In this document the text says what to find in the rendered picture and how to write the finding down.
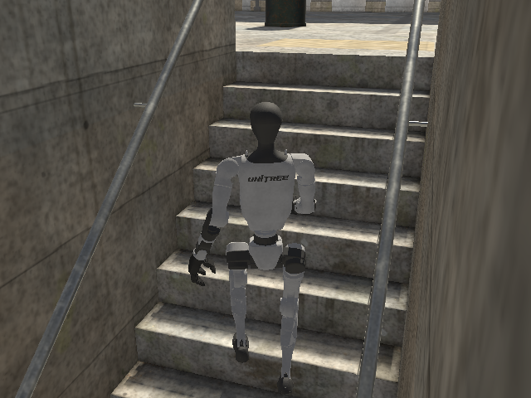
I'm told stairs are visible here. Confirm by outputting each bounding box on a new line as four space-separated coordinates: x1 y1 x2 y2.
110 51 434 398

